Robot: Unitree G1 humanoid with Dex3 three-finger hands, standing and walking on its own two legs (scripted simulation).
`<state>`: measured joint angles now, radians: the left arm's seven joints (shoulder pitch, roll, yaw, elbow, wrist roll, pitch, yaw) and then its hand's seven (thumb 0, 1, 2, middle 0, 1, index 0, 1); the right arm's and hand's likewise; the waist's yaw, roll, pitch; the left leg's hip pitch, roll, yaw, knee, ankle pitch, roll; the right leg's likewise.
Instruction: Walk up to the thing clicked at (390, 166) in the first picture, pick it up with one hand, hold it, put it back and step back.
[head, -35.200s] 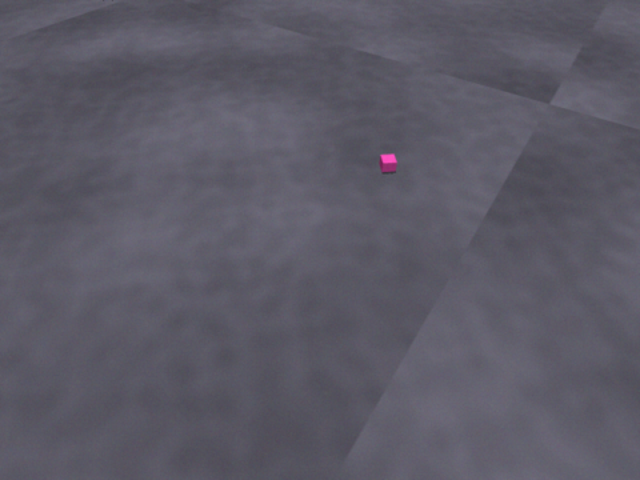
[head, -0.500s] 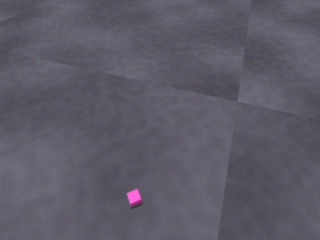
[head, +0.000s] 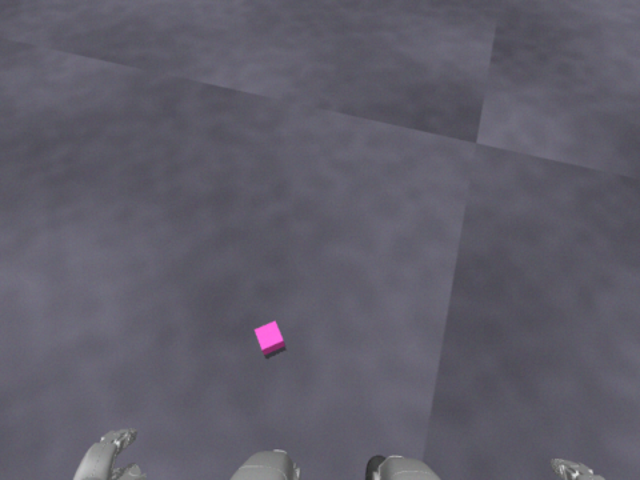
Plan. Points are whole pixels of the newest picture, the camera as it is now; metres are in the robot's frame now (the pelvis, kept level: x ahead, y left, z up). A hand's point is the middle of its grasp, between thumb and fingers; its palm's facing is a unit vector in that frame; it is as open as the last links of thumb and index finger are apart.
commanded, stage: step back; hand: left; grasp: from above
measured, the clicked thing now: (269, 337) +0.51 +0.19 -0.74
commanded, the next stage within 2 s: none
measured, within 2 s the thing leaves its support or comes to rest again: neither
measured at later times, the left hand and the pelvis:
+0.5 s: hand out of the picture +0.04 +0.30 -0.16, palm faces -0.10 -0.91 -0.40, open 7.3 cm; pelvis -0.08 +0.04 -0.01, yaw -4 degrees
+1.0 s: hand out of the picture -0.07 +0.30 -0.16, palm faces -0.03 -0.94 -0.34, open 7.3 cm; pelvis -0.21 +0.05 -0.01, yaw +0 degrees
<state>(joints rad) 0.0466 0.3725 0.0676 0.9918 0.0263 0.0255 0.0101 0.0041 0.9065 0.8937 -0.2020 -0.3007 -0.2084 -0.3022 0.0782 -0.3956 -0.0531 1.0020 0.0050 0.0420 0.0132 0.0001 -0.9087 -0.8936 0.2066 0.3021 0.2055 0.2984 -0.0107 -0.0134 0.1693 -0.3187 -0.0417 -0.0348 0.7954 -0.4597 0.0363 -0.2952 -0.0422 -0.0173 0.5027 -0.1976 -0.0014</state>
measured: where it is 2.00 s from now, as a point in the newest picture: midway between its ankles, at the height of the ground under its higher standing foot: outside the picture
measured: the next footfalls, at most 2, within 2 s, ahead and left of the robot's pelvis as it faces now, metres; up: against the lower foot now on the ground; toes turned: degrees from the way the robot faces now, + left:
left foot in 0.06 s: +0.00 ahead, +0.12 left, +0.00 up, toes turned -1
right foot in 0.50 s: -0.06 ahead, -0.06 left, +0.00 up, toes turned +0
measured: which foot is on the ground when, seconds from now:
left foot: up 0.00-0.04, down 0.06-0.56, up 0.58-0.88, down 0.90-1.00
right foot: down 0.00-0.08, up 0.10-0.48, down 0.50-0.92, up 0.94-1.00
